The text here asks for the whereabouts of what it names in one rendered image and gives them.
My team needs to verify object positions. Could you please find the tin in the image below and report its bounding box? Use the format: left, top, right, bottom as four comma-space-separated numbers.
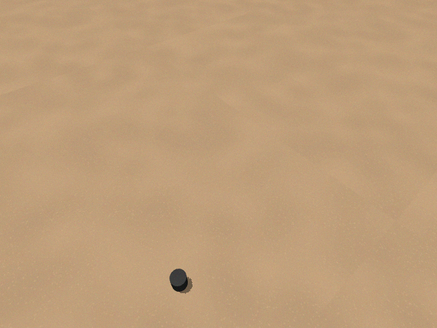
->
169, 269, 188, 292

